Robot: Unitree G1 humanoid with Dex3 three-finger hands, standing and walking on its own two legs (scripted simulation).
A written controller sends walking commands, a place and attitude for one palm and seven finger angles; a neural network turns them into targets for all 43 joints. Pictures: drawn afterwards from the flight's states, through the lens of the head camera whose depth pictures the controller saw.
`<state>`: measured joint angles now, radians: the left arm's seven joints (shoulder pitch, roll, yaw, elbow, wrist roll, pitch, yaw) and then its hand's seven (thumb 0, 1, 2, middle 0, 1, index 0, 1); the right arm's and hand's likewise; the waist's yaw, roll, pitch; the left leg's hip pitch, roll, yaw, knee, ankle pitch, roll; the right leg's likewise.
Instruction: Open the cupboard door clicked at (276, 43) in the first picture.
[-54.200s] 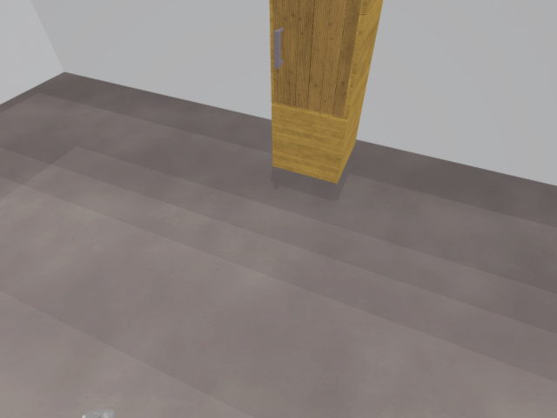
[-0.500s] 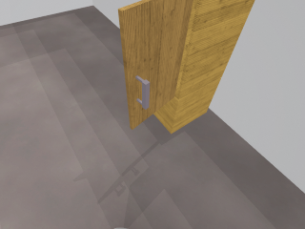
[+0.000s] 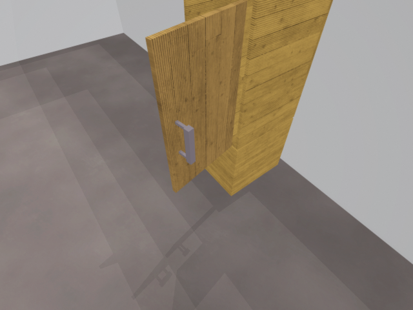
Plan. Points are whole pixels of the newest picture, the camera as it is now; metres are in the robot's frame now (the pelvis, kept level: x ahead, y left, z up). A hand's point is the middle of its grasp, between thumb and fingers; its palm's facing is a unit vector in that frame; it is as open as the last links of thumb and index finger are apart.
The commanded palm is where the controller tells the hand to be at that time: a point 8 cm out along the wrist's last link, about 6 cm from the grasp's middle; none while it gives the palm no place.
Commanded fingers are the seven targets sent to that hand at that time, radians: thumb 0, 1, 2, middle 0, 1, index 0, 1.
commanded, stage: let the arm hang, fingers relaxed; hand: left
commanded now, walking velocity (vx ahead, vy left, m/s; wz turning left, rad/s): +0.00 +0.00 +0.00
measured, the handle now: (185, 142) +0.60 +0.10 -0.08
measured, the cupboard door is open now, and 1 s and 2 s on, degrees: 100 100 100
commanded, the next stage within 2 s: look to check the result in 0.08 s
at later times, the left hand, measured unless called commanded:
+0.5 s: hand out of the picture +0.00 +0.18 -0.17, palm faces +0.03 -0.97 -0.23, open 7.4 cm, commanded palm none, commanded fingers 0.00 0.90 0.90 -0.20 -0.30 -0.20 -0.30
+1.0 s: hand out of the picture +0.03 +0.18 -0.17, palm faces +0.03 -0.97 -0.23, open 7.4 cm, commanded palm none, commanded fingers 0.00 0.90 0.90 -0.20 -0.30 -0.20 -0.30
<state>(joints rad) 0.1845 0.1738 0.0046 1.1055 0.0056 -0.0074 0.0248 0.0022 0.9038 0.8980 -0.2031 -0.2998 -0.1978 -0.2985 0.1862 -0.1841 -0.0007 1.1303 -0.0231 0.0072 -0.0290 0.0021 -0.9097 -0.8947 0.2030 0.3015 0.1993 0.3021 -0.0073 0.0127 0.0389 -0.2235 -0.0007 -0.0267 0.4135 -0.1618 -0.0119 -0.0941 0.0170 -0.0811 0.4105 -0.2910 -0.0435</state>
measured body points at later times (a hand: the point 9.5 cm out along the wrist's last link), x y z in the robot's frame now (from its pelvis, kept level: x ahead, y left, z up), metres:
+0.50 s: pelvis +0.01 -0.01 +0.00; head +0.04 -0.02 +0.45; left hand +0.00 +0.23 -0.15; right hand +0.02 -0.24 -0.16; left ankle +0.04 +0.13 -0.74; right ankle -0.04 -0.09 -0.74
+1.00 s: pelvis +0.02 -0.01 +0.00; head +0.04 -0.02 +0.45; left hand +0.03 +0.23 -0.15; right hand +0.04 -0.25 -0.16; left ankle +0.04 +0.13 -0.74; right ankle -0.04 -0.09 -0.74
